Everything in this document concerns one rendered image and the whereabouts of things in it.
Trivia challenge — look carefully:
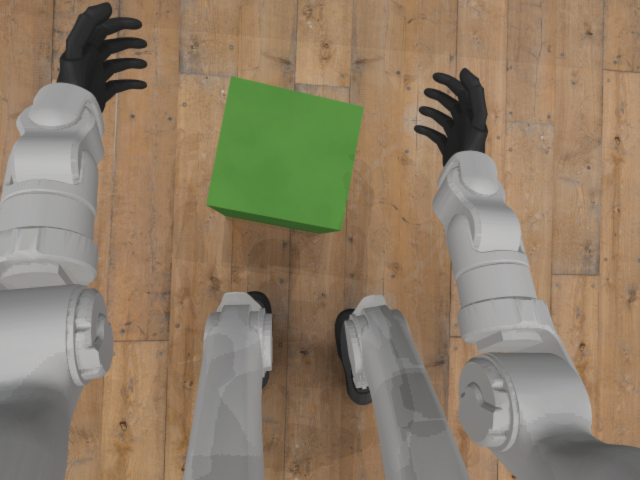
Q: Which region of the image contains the left robot shin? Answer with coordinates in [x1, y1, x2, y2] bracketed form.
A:
[203, 292, 266, 373]

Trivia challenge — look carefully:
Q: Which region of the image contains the left robot hand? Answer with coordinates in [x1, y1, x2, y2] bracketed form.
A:
[56, 2, 147, 113]

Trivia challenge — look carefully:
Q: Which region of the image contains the robot right upper arm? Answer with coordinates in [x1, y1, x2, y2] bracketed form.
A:
[458, 352, 640, 480]

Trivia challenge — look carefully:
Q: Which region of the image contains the robot left upper arm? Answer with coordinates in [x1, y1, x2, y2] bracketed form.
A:
[0, 284, 114, 480]

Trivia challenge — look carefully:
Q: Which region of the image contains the right robot hand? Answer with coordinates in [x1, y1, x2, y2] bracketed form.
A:
[414, 68, 488, 167]

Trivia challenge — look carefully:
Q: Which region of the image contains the robot left forearm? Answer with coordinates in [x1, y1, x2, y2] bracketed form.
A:
[0, 83, 104, 290]

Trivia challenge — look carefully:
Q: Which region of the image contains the right robot thigh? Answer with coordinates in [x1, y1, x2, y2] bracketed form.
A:
[344, 305, 471, 480]

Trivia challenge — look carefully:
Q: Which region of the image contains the carton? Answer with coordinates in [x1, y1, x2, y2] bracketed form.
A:
[206, 76, 364, 234]

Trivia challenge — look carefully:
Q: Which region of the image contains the robot right forearm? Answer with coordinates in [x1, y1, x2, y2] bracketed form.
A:
[432, 151, 592, 423]

